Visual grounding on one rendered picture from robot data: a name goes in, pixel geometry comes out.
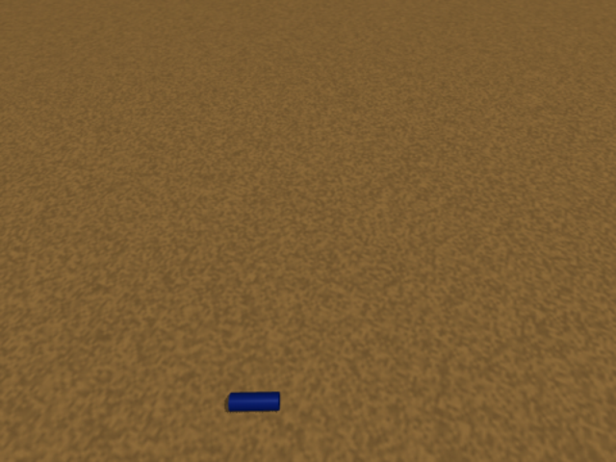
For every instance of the can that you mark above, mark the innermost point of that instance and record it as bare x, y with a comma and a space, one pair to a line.
254, 401

